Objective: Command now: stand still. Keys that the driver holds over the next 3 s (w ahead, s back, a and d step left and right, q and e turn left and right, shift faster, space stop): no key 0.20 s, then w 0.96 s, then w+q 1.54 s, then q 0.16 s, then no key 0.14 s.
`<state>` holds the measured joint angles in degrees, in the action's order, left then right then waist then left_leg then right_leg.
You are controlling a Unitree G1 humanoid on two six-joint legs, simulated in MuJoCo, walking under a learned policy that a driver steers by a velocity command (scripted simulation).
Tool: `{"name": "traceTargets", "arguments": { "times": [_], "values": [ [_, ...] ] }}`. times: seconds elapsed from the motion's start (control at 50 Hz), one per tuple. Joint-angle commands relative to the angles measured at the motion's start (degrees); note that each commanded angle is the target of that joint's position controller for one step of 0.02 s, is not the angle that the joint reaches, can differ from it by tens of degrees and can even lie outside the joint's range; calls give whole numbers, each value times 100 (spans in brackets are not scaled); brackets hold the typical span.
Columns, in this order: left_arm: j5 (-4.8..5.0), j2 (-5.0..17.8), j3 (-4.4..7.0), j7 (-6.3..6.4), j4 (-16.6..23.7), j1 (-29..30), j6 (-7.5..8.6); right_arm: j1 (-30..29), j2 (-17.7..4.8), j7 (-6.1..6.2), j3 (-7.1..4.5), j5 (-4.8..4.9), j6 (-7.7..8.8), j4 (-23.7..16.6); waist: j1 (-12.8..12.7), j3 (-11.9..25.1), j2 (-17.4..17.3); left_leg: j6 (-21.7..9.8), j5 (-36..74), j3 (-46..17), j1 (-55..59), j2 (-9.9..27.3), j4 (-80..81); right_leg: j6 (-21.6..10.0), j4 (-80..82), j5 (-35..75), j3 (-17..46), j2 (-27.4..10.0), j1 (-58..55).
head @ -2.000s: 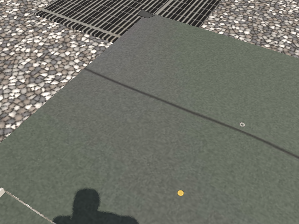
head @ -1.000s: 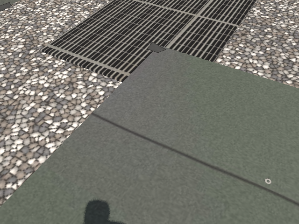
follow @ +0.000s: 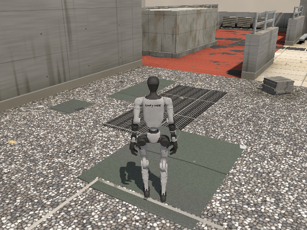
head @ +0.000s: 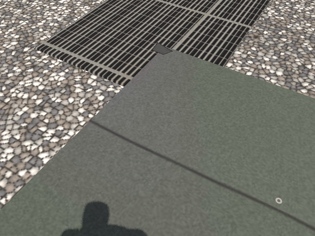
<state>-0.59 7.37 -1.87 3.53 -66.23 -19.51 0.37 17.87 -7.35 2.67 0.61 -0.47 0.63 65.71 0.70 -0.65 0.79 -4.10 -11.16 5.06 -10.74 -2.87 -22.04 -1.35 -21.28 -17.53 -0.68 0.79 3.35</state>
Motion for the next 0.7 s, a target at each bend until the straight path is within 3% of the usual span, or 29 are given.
{"name": "traceTargets", "arguments": {
  "times": [0.02, 0.2, 0.26, 0.3, 0.36, 0.4, 0.42, 0.46, 0.5, 0.54, 0.56, 0.58, 0.6, 0.62, 0.64, 0.66, 0.68, 0.7],
  "values": [
    [-1, 368, 44, 14, -17, -548, 9, 452, -410, 15, -57, 1, 14, -8, -2, -343, -35, -33, 1076, -850, 310, 827, 315, -195, 343, 1137, 476, -598, 602],
    [-4, 327, 28, 15, -33, -622, 13, 492, -384, 18, -54, 5, 15, 35, -7, -380, -23, -26, 1058, -851, 303, 823, 312, -195, 352, 1131, 472, -608, 586],
    [-53, 430, 94, -5, -35, -768, -2, 551, -533, -9, -140, 8, -37, 31, -20, -424, -61, -173, -1034, -820, 100, 590, 195, -386, 213, -603, 412, -378, 750],
    [-93, 478, 141, -51, 78, -789, -8, 583, -616, -65, -219, -14, -72, -46, -27, -865, -36, -361, -2536, -1054, -512, 632, 73, -606, 75, -1914, 673, -420, 1175],
    [-51, 557, 206, -92, 145, -1105, 107, 270, -429, -167, -208, -20, 54, -337, -223, -1184, 316, -377, -2443, -1095, -1364, 541, -528, -921, 380, -2366, 1474, -791, 988],
    [-24, 897, 353, -84, -2, -1649, 182, -387, -310, -260, -188, -98, 190, -704, -501, -1176, 948, -134, -1434, -125, -2480, 112, -1656, -1326, 1218, -2253, 2547, -1567, -172],
    [-41, 1004, 412, -90, -29, -1716, 208, -601, -429, -292, -215, -163, 255, -872, -537, -1330, 965, -121, -1399, 7, -2906, 252, -1919, -1506, 1262, -1673, 2822, -1914, -423],
    [-124, 925, 440, -100, -46, -1834, 294, -841, -660, -336, -311, -106, 359, -1081, -554, -1326, 638, -75, -1703, -212, -3503, 483, -2457, -1556, 1114, -265, 2719, -2074, -993],
    [-154, 945, 469, -100, 34, -1635, 351, -927, -727, -398, -372, -28, 399, -1253, -388, -1180, 514, -47, -1557, -332, -3460, 609, -2461, -1370, 1063, 386, 2258, -1964, -1095],
    [-124, 1006, 491, -127, 191, -1221, 396, -852, -653, -463, -385, 9, 395, -1354, -144, -1079, 525, -54, -1043, -141, -2525, 470, -2023, -1115, 1049, 644, 1645, -1661, -442],
    [-71, 1043, 497, -151, 282, -901, 407, -514, -558, -484, -387, 22, 382, -1286, 118, -998, 501, -89, -651, 80, -1495, 279, -1628, -950, 860, 905, 1215, -1418, 254],
    [-17, 1079, 489, -182, 356, -629, 431, 203, -507, -476, -430, 40, 366, -1047, 515, -778, 398, -148, -238, 321, 14, -49, -1208, -756, 325, 1773, 751, -1110, 1077],
    [-29, 1068, 469, -224, 338, -747, 475, 1116, -760, -423, -578, 32, 346, -701, 838, -310, 1, -226, -231, 341, 1400, -230, -1111, -611, -768, 2642, 368, -798, 1593],
    [-20, 958, 417, -275, 432, -719, 510, 2079, -1272, -317, -738, -77, 360, -538, 1297, 191, -891, -491, -1554, -1236, 2383, 889, -299, -321, -2720, 2068, -216, -229, 2452],
    [-3, 494, 351, -314, 647, -1032, 542, 2463, -1684, -299, -764, -150, 340, -462, 1018, 715, -2053, -1063, -2098, -4280, 2543, 2491, 1099, -180, -4744, -1151, -180, 455, 3167],
    [-125, 628, 396, -355, 811, -570, 514, 1567, -1389, -276, -659, -95, 279, -568, 517, 91, -1046, -1028, -2419, -4543, 1706, 2414, 1347, -358, -5323, -836, 451, -2, 3429],
    [-103, 625, 396, -401, 936, -211, 510, 840, -1236, -276, -599, -104, 306, -808, 313, -418, -348, -954, -1966, -3778, 1053, 2350, 1220, -439, -5353, -185, 390, -305, 3516],
    [-75, 573, 395, -420, 947, -119, 520, 480, -1149, -305, -551, -103, 374, -899, 153, -532, -7, -859, -1105, -3109, 665, 2112, 1243, -475, -5132, 226, 378, -486, 3351]
  ]
}}
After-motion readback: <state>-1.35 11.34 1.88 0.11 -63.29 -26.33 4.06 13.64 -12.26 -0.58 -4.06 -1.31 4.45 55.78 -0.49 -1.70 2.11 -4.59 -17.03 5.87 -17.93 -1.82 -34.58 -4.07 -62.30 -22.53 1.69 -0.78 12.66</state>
